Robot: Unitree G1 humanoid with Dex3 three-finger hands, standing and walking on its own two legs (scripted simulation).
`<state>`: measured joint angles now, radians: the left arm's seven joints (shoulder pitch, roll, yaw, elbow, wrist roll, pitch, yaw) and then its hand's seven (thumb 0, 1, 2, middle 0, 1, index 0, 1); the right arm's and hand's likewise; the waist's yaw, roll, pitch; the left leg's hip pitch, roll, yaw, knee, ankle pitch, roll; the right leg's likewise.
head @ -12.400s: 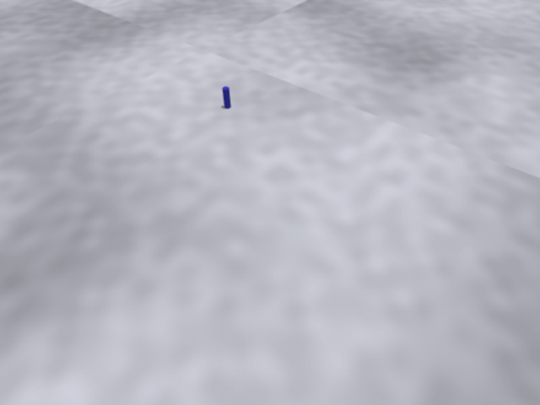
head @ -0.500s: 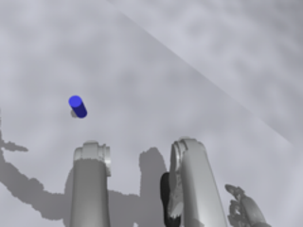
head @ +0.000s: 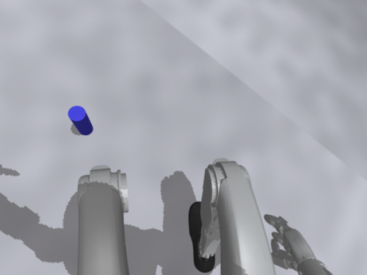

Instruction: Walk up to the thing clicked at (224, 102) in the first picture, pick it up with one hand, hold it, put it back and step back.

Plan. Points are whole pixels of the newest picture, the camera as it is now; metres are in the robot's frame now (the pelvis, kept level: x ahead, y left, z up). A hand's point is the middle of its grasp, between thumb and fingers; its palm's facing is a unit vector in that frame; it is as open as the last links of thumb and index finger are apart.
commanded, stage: approach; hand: left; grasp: from the side
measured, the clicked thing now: (81, 121) +0.48 +0.24 -0.29
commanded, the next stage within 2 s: close in in 0.32 s
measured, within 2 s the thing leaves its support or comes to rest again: neither
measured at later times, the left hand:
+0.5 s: hand (47, 124) +0.44 +0.29 -0.20, palm faces +0.03 -1.00 +0.02, open 17.3 cm
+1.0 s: hand (74, 127) +0.45 +0.24 -0.24, palm faces +0.12 -0.99 +0.01, open 17.3 cm
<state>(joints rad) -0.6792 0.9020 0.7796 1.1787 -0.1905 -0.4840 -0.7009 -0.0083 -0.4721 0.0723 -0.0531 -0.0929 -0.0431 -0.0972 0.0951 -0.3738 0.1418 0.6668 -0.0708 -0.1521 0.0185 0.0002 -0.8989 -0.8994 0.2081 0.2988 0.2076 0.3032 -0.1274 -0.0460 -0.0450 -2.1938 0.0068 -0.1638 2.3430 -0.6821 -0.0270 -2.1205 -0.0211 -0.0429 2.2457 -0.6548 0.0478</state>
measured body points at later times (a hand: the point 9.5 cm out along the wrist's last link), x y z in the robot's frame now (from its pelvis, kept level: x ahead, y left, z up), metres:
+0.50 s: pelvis -0.01 +0.02 -0.06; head +0.24 +0.15 +0.29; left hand +0.44 +0.35 -0.20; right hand +0.14 -0.26 -0.11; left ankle +0.08 +0.13 -0.32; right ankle +0.11 -0.14 -0.32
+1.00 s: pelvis -0.02 +0.03 -0.07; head +0.23 +0.18 +0.27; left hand +0.44 +0.29 -0.24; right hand +0.11 -0.24 -0.10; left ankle +0.08 +0.13 -0.32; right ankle +0.11 -0.14 -0.32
